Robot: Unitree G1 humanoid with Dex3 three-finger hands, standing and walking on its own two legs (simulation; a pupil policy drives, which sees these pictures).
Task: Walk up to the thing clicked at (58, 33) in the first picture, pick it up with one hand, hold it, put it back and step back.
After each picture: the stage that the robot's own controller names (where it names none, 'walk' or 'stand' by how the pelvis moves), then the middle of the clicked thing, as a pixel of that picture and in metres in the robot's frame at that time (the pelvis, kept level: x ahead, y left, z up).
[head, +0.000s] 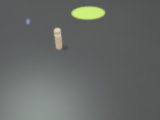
stand; (58, 39) +1.36 +0.23 -0.66
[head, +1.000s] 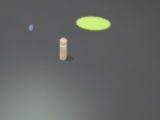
walk; (63, 49) +1.24 +0.11 -0.64
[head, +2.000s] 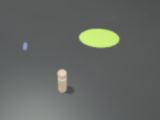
walk; (62, 81) +0.77 +0.10 -0.65
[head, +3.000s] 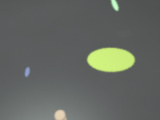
walk; out of the picture +0.45 +0.17 -0.63
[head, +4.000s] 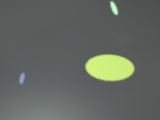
stand; out of the picture +0.34 +0.14 -0.64
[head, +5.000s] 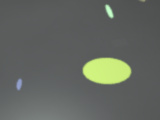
stand; out of the picture +0.33 +0.15 -0.66
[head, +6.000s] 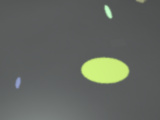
stand; out of the picture +0.34 +0.15 -0.66
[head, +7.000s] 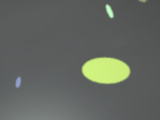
stand; out of the picture +0.33 +0.15 -0.66
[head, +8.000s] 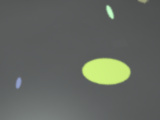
stand; out of the picture +0.33 +0.15 -0.66
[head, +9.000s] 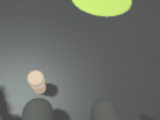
go down; (37, 83) +0.39 +0.17 -0.39
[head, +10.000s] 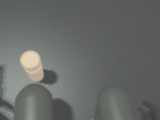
go down; (34, 68) +0.42 +0.19 -0.27
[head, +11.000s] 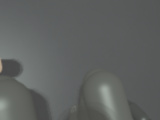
close in; out of the picture +0.39 +0.23 -0.16
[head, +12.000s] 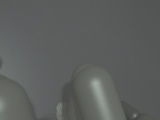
close; out of the picture +0.41 +0.24 -0.15
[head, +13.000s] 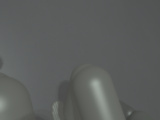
lift; out of the picture +0.40 +0.24 -0.15
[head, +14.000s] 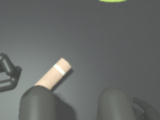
lift; (49, 80) +0.40 +0.15 -0.36
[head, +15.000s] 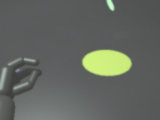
close; out of the picture +0.33 +0.08 -0.68
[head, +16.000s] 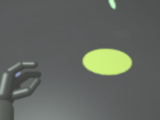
close; out of the picture +0.32 +0.08 -0.70
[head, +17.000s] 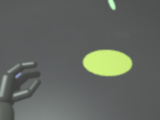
stand; out of the picture +0.30 +0.07 -0.70
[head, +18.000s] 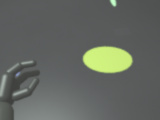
stand; out of the picture +0.30 +0.06 -0.69
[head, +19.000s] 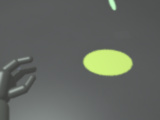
stand; out of the picture +0.29 +0.05 -0.70
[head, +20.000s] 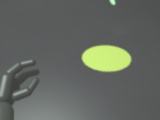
stand; out of the picture +0.28 +0.04 -0.69
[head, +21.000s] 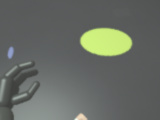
stand; out of the picture +0.29 +0.03 -0.63
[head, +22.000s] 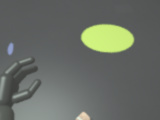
stand; out of the picture +0.28 +0.02 -0.61
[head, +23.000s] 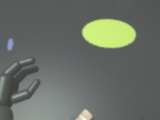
stand; out of the picture +0.27 +0.02 -0.60
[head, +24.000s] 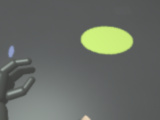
stand; out of the picture +0.27 +0.01 -0.63
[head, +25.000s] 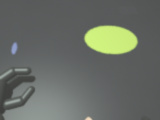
stand; out of the picture +0.25 +0.00 -0.62
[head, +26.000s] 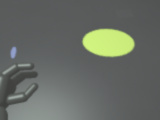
stand; out of the picture +0.25 -0.01 -0.63
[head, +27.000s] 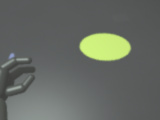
stand; out of the picture +0.23 -0.02 -0.66
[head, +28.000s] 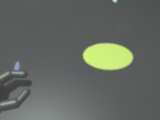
hold; out of the picture +0.21 -0.02 -0.68
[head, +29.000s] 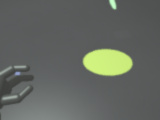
stand; out of the picture +0.20 -0.03 -0.69
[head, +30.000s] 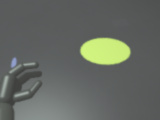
stand; out of the picture +0.22 -0.03 -0.67
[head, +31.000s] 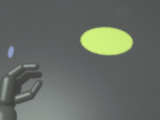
close; out of the picture +0.22 -0.03 -0.63
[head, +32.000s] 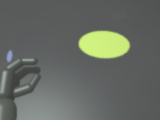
stand; out of the picture +0.21 -0.04 -0.65
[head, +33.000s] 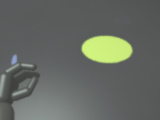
close; out of the picture +0.20 -0.04 -0.66
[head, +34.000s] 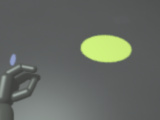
close; out of the picture +0.20 -0.04 -0.66
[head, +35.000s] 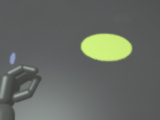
close; out of the picture +0.19 -0.05 -0.65
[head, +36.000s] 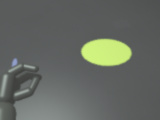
close; out of the picture +0.19 -0.05 -0.67
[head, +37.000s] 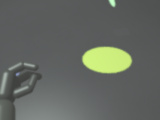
close; out of the picture +0.18 -0.05 -0.69
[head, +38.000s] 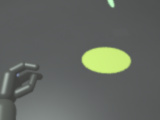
close; out of the picture +0.19 -0.05 -0.70
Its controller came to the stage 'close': yes
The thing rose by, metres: 0.04
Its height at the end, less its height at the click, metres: -0.09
